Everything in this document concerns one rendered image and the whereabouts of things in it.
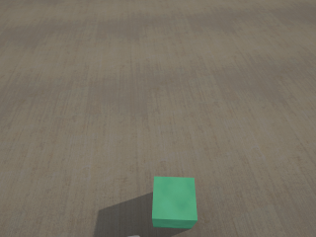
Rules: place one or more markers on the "carton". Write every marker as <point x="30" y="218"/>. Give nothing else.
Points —
<point x="174" y="203"/>

